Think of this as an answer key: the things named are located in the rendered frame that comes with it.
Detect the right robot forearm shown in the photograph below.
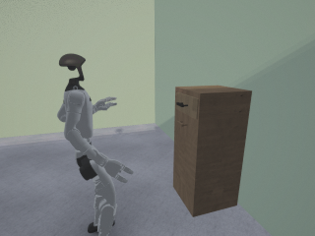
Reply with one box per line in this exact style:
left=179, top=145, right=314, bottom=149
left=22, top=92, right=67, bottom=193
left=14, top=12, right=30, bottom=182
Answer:
left=67, top=130, right=109, bottom=167

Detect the left robot forearm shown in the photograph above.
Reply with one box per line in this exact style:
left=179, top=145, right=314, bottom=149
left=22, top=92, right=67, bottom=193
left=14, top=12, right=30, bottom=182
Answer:
left=93, top=104, right=97, bottom=114

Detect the cabinet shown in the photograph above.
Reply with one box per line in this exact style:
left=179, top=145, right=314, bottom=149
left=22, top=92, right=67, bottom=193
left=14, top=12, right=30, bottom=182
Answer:
left=173, top=85, right=252, bottom=217

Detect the robot left foot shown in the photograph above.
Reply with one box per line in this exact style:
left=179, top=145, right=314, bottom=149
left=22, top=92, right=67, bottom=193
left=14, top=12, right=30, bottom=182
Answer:
left=88, top=221, right=115, bottom=233

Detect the robot left upper arm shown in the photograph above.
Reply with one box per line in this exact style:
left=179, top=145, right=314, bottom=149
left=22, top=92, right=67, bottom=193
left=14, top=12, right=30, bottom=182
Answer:
left=57, top=103, right=67, bottom=123

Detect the drawer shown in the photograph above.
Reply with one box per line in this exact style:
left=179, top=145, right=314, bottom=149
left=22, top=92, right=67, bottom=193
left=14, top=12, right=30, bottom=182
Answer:
left=175, top=91, right=199, bottom=120

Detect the robot right hand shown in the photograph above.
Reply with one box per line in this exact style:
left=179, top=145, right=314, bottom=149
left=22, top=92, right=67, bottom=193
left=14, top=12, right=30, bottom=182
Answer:
left=103, top=158, right=134, bottom=183

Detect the robot right upper arm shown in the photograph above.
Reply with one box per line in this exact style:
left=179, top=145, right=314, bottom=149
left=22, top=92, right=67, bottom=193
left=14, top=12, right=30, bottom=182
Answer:
left=64, top=90, right=86, bottom=141

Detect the robot head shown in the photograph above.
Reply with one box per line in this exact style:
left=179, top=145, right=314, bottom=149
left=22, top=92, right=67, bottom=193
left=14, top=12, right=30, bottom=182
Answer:
left=59, top=53, right=86, bottom=91

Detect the robot left hand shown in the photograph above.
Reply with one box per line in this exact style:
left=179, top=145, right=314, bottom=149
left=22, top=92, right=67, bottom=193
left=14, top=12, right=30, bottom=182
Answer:
left=95, top=96, right=117, bottom=111

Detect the handle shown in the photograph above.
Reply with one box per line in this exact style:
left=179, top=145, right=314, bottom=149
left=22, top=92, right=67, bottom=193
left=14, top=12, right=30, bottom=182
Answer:
left=176, top=102, right=188, bottom=107
left=176, top=121, right=184, bottom=127

